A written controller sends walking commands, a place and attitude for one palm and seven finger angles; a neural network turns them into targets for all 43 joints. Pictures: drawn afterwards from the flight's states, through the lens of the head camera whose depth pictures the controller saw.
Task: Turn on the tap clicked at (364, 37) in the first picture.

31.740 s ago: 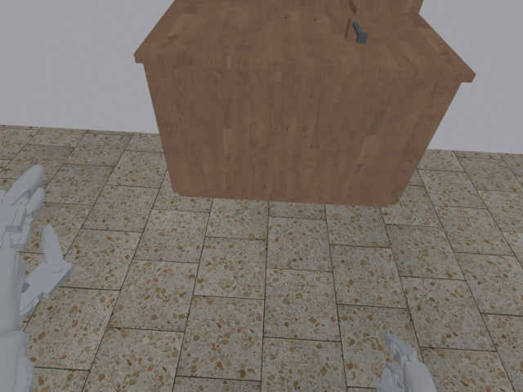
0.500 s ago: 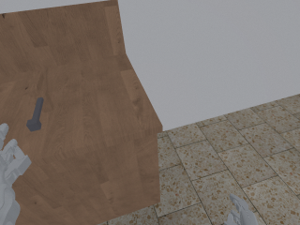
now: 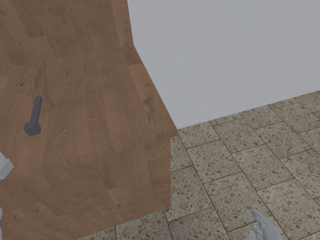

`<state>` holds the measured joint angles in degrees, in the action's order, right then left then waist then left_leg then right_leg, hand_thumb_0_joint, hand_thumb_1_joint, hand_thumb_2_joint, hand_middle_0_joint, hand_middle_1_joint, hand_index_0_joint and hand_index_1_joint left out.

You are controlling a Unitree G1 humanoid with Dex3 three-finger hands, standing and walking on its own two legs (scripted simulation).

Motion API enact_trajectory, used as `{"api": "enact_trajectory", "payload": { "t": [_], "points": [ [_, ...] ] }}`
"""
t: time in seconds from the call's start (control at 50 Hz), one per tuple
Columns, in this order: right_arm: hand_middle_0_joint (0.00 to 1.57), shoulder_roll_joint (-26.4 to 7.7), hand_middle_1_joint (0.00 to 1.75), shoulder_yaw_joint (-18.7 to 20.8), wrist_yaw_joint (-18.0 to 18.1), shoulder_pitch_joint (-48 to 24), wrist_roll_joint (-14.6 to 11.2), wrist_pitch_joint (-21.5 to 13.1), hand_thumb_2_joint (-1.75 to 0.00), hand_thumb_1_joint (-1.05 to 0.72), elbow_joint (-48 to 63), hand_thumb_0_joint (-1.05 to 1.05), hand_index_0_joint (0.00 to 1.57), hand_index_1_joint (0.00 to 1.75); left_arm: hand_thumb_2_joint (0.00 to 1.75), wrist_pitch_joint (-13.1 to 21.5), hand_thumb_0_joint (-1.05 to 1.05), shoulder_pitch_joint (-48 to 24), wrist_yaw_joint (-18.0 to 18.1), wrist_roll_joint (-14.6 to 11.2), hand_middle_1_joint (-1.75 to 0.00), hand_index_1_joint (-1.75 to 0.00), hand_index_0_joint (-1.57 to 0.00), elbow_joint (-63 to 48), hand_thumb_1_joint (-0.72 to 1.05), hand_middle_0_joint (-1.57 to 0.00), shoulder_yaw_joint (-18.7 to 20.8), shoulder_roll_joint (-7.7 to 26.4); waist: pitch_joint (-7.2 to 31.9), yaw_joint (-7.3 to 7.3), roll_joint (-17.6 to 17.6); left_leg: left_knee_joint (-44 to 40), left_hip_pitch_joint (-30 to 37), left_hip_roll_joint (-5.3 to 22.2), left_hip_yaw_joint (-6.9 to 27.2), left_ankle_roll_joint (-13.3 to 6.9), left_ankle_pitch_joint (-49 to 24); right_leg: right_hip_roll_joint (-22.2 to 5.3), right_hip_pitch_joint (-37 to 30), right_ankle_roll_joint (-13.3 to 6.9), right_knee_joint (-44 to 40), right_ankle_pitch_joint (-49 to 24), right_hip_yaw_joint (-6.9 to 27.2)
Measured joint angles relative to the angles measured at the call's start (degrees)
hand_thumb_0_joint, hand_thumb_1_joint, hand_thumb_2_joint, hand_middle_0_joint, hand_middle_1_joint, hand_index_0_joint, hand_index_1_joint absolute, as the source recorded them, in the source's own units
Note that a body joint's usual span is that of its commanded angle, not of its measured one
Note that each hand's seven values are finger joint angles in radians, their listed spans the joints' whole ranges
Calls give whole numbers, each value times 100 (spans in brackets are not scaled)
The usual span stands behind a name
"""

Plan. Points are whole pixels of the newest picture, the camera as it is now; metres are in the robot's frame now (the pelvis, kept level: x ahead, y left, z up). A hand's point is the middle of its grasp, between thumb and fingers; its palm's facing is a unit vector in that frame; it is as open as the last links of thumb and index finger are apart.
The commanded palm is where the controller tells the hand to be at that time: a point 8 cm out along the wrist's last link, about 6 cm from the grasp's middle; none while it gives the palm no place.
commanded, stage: reach beside the lever's end, fingers flat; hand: left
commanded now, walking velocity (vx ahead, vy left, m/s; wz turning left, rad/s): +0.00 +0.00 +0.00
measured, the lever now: (32, 128) +0.35 +0.38 +0.11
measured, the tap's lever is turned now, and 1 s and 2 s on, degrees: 0 0 0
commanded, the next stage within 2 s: push the lever round in 1.02 s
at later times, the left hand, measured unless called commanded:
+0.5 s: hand out of the picture +0.28 +0.42 +0.10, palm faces +0.61 -0.79 -0.13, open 7.8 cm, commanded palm +0.22 +0.46 +0.11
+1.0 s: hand out of the picture +0.27 +0.43 +0.10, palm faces +0.60 -0.79 -0.09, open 7.8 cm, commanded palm +0.22 +0.45 +0.11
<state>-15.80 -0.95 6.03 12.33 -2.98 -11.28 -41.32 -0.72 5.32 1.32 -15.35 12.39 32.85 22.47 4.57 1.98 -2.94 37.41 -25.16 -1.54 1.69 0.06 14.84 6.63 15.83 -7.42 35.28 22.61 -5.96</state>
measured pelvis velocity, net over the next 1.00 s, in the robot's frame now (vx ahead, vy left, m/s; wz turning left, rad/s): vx -0.01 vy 0.09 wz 0.02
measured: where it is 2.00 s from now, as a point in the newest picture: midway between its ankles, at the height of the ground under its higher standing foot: outside the picture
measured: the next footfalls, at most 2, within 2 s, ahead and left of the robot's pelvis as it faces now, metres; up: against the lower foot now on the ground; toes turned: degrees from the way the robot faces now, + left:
none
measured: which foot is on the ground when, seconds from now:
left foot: down 0.00-1.00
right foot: down 0.00-1.00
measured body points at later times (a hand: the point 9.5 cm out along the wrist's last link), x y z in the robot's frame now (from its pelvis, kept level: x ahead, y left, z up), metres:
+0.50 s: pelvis +0.00 +0.05 +0.00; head +0.02 +0.04 +0.45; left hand +0.24 +0.46 +0.11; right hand +0.14 -0.21 -0.10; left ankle +0.05 +0.12 -0.72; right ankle -0.04 -0.02 -0.72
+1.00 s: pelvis -0.01 +0.09 +0.00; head +0.01 +0.10 +0.45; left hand +0.23 +0.47 +0.11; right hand +0.16 -0.15 -0.09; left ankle +0.05 +0.12 -0.72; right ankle -0.04 -0.02 -0.72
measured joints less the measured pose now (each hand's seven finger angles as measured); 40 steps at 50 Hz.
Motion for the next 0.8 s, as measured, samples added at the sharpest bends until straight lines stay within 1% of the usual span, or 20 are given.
{"api": "enact_trajectory", "payload": {
  "t": [0.1, 0.18, 0.26, 0.36, 0.44, 0.56, 0.64, 0.72, 0.8],
  "points": [
    [20, -30, 30, 2, -8, 39, 8, -37, -90, -90, -52, 1, 20, 30, 90, 329, 2, -233, -121, 16, -20, -21, -17, 250, 90, -17, 34, 43, -44, 1, -10, 59, -115, -36, 10, -64, -2, -34, 96, 28, 39, 0, -22],
    [20, -17, 30, -16, 1, 59, -11, -18, -90, -90, -67, 1, 20, 30, 90, 339, 2, -458, -274, -2, -19, -20, -17, 578, 90, -17, 54, 165, -53, -22, 2, 54, -181, -60, 0, -114, -25, -60, 157, 58, 28, -26, -17],
    [20, -12, 30, -29, -13, 100, 8, -10, -90, -90, -14, 1, 20, 30, 90, 337, 2, -602, -302, 52, -18, -19, -17, 836, 90, -17, 73, 258, -48, -66, 8, 51, -240, -78, -16, -169, -41, -80, 206, 96, 4, -55, -5],
    [20, -21, 30, -28, -44, 130, 52, 13, -90, -90, 17, 1, 20, 30, 90, 513, 2, -819, -230, 133, -17, -18, -16, 1114, 90, -16, 154, 343, -83, -108, 13, 118, -341, -98, -25, -245, -25, -99, 277, 151, 17, -66, -4],
    [20, -35, 30, -28, -73, 166, 72, 55, -90, -90, 28, 1, 20, 30, 90, 690, 2, -949, -258, 168, -16, -17, -16, 1249, 90, -16, 154, 390, -97, -125, 14, 162, -410, -125, -36, -310, -12, -127, 329, 207, 33, -66, 0],
    [21, -33, 30, -27, -85, 225, 88, 140, -90, -90, 58, 1, 20, 30, 90, 723, 2, -1080, -356, 194, -15, -16, -16, 1448, 90, -16, 145, 444, -87, -147, 19, 164, -459, -173, -65, -406, -13, -179, 363, 307, 12, -81, 22],
    [21, -15, 30, -8, -131, 250, 125, 182, -90, -90, 91, 1, 20, 30, 90, 793, 2, -1036, -293, 232, -15, -16, -16, 1357, 90, -15, 135, 401, -88, -155, 38, 147, -450, -203, -99, -466, -15, -215, 354, 369, -8, -91, 53],
    [21, -4, 30, 26, -188, 284, 148, 201, -90, -90, 135, 1, 20, 30, 90, 877, 2, -751, -246, 219, -15, -16, -16, 937, 90, -15, -25, 208, -53, -134, 25, 106, -384, -241, -141, -527, -16, -258, 290, 442, -49, -103, 94],
    [21, 47, 30, 17, -188, 228, 143, 231, -90, -90, 143, 1, 20, 30, 90, 833, 2, -571, -166, 177, -15, -16, -16, 675, 90, -15, -136, 40, -45, -115, 53, 66, -310, -293, -164, -576, -32, -312, 231, 500, -49, -99, 110]
  ]
}}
